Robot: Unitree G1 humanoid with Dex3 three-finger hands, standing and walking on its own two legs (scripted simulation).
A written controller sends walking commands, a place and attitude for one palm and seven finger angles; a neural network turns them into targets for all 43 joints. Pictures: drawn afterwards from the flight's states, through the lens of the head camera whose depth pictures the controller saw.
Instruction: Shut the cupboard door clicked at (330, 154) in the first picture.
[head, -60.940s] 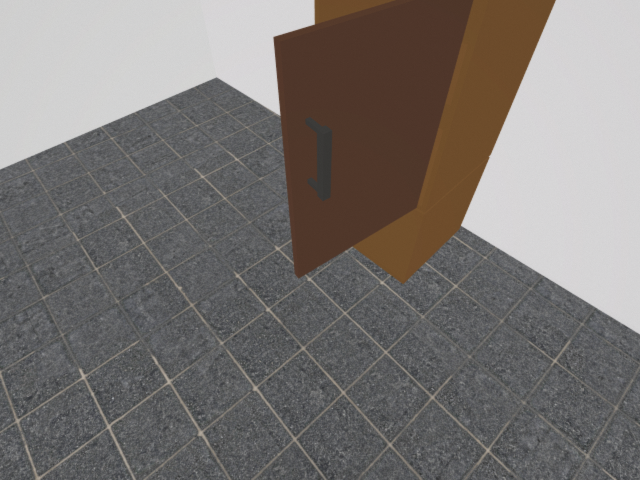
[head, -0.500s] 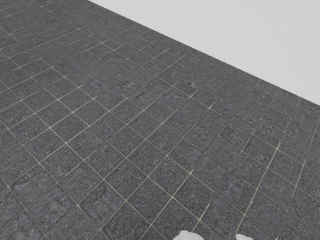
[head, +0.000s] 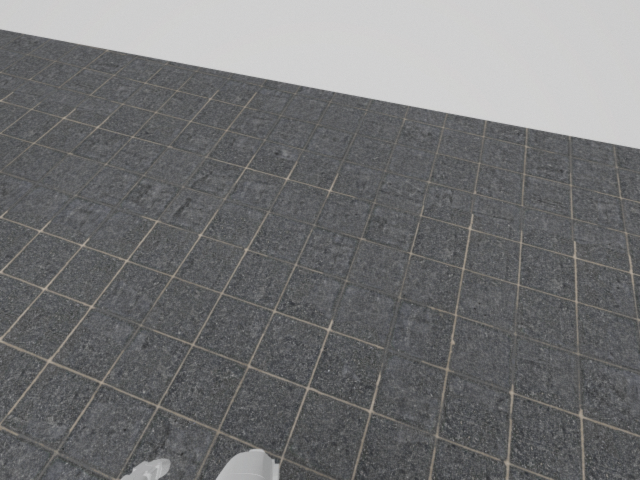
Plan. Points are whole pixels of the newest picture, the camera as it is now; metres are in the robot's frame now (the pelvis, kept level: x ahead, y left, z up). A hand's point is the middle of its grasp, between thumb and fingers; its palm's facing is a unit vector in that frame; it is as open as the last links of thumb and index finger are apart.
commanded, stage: turn to face it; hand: left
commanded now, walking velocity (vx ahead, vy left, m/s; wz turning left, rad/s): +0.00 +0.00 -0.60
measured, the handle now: out of the picture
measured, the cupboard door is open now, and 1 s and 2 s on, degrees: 28 28 28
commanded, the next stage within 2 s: none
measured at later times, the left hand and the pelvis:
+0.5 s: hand (216, 431) +0.19 +0.16 -0.16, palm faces -0.31 -0.91 -0.28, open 7.4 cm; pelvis +0.01 +0.00 -0.01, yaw -18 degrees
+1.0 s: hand (239, 404) +0.23 +0.14 -0.16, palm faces -0.54 -0.82 -0.20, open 7.4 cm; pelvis +0.03 +0.02 +0.01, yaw -36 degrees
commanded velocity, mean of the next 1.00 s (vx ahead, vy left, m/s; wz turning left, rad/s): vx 0.00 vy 0.00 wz -0.60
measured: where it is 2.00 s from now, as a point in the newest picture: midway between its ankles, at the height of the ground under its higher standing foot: outside the picture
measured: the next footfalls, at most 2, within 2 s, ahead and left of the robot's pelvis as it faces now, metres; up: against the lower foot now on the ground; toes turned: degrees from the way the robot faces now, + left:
left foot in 0.08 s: +0.07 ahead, +0.14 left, +0.00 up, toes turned +0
right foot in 0.44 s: +0.00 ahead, -0.12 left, +0.00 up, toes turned -21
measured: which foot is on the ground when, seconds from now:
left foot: up 0.00-0.06, down 0.08-0.44, up 0.46-0.76, down 0.78-1.00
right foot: down 0.00-0.08, up 0.10-0.42, down 0.44-0.78, up 0.80-1.00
